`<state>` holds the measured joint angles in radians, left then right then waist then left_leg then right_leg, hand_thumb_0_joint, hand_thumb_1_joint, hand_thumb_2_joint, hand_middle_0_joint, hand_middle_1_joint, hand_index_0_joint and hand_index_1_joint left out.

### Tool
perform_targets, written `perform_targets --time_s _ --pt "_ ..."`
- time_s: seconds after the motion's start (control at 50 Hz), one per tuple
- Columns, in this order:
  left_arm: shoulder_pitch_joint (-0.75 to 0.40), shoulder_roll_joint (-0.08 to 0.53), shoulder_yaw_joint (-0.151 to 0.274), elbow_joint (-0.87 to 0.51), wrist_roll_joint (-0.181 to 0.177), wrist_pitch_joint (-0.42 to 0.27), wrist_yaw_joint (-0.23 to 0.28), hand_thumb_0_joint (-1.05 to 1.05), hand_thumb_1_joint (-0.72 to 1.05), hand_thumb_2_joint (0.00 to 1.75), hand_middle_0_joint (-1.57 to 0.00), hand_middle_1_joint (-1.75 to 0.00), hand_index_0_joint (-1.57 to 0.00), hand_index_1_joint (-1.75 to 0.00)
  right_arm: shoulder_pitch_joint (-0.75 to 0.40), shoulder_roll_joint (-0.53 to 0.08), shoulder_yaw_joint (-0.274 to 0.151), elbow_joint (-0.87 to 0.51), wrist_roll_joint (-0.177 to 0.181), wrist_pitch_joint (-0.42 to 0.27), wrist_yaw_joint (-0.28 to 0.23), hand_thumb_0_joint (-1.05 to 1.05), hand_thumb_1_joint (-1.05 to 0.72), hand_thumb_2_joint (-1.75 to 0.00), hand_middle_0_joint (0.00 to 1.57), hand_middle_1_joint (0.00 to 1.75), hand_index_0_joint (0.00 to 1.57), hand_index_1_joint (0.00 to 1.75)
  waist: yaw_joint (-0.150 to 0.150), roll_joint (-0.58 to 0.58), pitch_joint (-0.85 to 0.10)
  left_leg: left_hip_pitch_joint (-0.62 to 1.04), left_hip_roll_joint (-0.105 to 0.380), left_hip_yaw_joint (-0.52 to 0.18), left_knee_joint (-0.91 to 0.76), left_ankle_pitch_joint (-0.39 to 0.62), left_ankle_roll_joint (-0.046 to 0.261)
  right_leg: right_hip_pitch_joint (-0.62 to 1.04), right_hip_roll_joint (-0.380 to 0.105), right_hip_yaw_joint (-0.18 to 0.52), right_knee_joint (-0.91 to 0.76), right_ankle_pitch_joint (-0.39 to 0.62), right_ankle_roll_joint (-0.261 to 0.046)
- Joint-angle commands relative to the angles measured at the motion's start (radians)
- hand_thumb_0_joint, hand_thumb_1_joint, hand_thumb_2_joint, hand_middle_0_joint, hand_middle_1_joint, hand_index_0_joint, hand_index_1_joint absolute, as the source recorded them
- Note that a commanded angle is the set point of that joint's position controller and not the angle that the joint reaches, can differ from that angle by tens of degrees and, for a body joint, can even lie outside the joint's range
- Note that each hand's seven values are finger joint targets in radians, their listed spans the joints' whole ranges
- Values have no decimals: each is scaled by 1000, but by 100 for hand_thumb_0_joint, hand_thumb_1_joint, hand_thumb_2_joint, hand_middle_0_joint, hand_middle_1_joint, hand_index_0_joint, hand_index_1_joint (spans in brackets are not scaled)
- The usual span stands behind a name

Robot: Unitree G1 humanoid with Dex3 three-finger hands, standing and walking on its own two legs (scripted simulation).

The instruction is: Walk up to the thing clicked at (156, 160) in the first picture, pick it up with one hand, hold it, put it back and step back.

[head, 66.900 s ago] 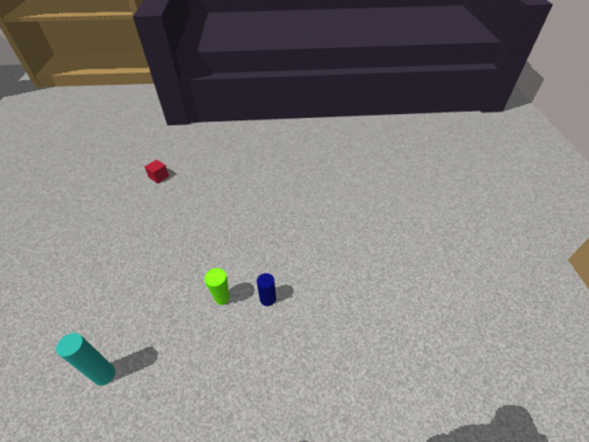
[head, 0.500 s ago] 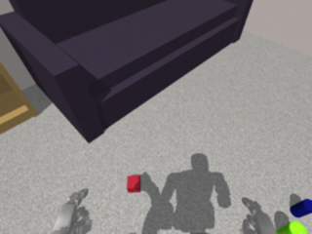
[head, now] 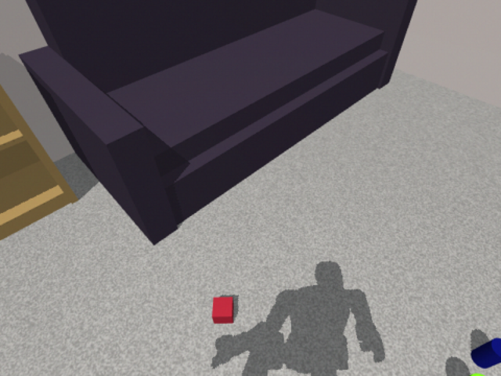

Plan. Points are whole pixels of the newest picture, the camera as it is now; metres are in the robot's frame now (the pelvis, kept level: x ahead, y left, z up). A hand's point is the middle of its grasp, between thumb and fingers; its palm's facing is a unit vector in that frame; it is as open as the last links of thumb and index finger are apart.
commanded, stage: stand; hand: left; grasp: from above
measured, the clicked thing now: (223, 310) +0.49 +0.15 -0.73
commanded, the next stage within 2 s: step back in 1.94 s
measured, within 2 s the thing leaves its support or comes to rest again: neither
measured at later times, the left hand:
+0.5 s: hand out of the picture +0.03 +0.22 -0.15, palm faces +0.01 -0.94 -0.34, open 7.4 cm
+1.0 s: hand out of the picture +0.07 +0.21 -0.15, palm faces +0.00 -0.95 -0.32, open 7.4 cm
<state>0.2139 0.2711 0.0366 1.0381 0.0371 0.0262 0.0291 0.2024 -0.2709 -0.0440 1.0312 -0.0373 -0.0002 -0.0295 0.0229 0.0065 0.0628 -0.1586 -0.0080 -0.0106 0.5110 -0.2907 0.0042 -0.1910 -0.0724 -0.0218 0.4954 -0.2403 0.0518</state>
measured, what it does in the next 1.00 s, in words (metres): stands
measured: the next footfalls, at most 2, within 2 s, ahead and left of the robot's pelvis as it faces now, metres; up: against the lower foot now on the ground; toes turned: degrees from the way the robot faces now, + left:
none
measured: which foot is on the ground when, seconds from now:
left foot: down 0.00-1.00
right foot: down 0.00-1.00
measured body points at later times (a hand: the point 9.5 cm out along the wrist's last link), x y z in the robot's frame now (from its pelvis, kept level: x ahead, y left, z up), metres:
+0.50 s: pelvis -0.02 -0.02 +0.01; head -0.03 -0.03 +0.46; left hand +0.03 +0.27 -0.13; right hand +0.03 -0.31 -0.14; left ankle -0.01 +0.12 -0.74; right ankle +0.02 -0.15 -0.74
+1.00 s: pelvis +0.00 -0.02 +0.01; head +0.00 -0.03 +0.46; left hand +0.07 +0.26 -0.12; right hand +0.05 -0.31 -0.14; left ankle -0.01 +0.12 -0.74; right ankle +0.02 -0.15 -0.74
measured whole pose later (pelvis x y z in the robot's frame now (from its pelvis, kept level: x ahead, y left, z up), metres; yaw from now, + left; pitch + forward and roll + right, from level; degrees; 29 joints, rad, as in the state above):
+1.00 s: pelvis +0.00 -0.02 +0.01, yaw -1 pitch -4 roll +0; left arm 0.11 0.29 0.02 1.15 0.02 0.00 0.01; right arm 0.15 -0.31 -0.01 1.12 -0.02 0.00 -0.01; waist 0.00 0.02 0.06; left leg -0.07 0.03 -0.01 0.34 -0.20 -0.03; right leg -0.13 -0.04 -0.02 0.36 -0.17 0.02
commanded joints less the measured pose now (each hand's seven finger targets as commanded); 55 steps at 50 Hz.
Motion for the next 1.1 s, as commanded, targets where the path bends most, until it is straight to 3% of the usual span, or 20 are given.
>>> perform_targets --time_s 0.0,0.04,0.24,0.32,0.34,0.4,0.42,0.52,0.58,0.66,0.7,0.88,0.92,0.96,1.0,1.08 --pt "-45 185 37 -27 -4 -31 16 0 90 90 -20 -30 -20 -30 -32 -199 -38 -37 6 -25 -14 0 -90 -90 20 30 20 30 -5 8 -34 -27 94 -101 -172 191 19 79 -40 49 -107 121 -58" --pt "-44 189 36 -10 -3 -34 17 0 90 90 -20 -30 -20 -30 -36 -199 -38 -27 8 -26 -12 0 -90 -90 20 30 20 30 -5 -1 -40 -1 90 -96 -174 215 14 79 -43 48 -125 132 -57" --pt "-68 208 38 36 -7 -37 8 0 90 90 -20 -30 -20 -30 -54 -199 -33 2 8 -16 2 0 -90 -90 20 30 20 30 -5 -10 22 -31 92 -95 -238 32 13 56 -40 61 -192 -3 -51" --pt "-68 214 34 45 -8 -40 6 0 90 90 -20 -30 -20 -30 -58 -205 -32 7 8 -15 7 0 -90 -90 20 30 20 30 -6 -22 28 -14 90 -88 -226 26 14 33 -47 80 -225 -56 -54" --pt "-74 220 34 41 -6 -44 5 0 90 90 -20 -30 -20 -30 -56 -205 -32 7 10 -17 9 0 -90 -90 20 30 20 30 -9 -34 6 7 91 -84 -216 63 14 36 -53 88 -231 -53 -58" --pt "-90 230 35 41 -7 -42 3 0 90 90 -20 -30 -20 -30 -50 -209 -28 14 8 -15 9 0 -90 -90 20 30 20 30 -11 -12 26 -17 89 -83 -227 9 12 20 -49 92 -235 -82 -58" --pt "-93 235 36 40 -10 -43 4 0 90 90 -20 -30 -20 -30 -51 -215 -30 13 10 -15 9 0 -90 -90 20 30 20 30 -14 -16 7 -4 92 -81 -222 40 13 37 -54 98 -233 -64 -61" --pt "-100 246 33 44 -12 -39 -2 0 90 90 -20 -30 -20 -30 -34 -214 -22 22 10 -12 14 0 -90 -90 20 30 20 30 -16 -23 33 -44 89 -81 -230 -32 14 8 -51 108 -245 -155 -62" --pt "-95 238 31 47 -15 -42 -4 0 90 90 -20 -30 -20 -30 -42 -223 -20 23 10 -19 12 0 -90 -90 20 30 20 30 -12 -9 -5 -29 99 -86 -230 15 14 37 -51 103 -224 -80 -63" --pt "-96 228 30 55 -20 -48 -3 0 90 90 -20 -30 -20 -30 -47 -232 -16 28 12 -27 7 0 -90 -90 20 30 20 30 -10 6 -63 17 116 -83 -215 177 17 97 -55 83 -184 118 -67" --pt "-94 228 30 60 -22 -46 -3 0 90 90 -20 -30 -20 -30 -47 -237 -13 31 15 -27 4 0 -90 -90 20 30 20 30 -12 3 -59 32 120 -80 -216 196 19 97 -54 79 -180 158 -66" --pt "-113 225 26 66 -22 -40 -6 0 90 90 -20 -30 -20 -30 -53 -232 -3 46 16 -22 3 0 -90 -90 20 30 20 30 -17 -8 -29 22 119 -69 -233 177 8 87 -48 79 -197 129 -62" --pt "-111 204 20 75 -23 -40 -7 0 90 90 -20 -30 -20 -30 -52 -206 4 52 20 -19 5 0 -90 -90 20 30 20 30 -18 -14 -39 29 118 -66 -235 183 9 94 -45 76 -194 132 -62" --pt "-123 212 22 67 -22 -41 -7 0 90 90 -20 -30 -20 -30 -58 -224 0 51 18 -20 4 0 -90 -90 20 30 20 30 -20 -5 -39 32 120 -64 -236 190 6 88 -45 78 -197 150 -63" --pt "-122 218 22 67 -21 -42 -7 0 90 90 -20 -30 -20 -30 -71 -226 1 50 17 -20 6 0 -90 -90 20 30 20 30 -14 -13 -15 12 121 -67 -245 163 5 83 -44 76 -201 103 -61" --pt "-131 236 29 58 -19 -48 -7 0 90 90 -20 -30 -20 -30 -90 -245 -9 41 17 -28 6 0 -90 -90 20 30 20 30 -18 -1 -66 63 131 -68 -230 233 4 89 -52 78 -191 184 -65"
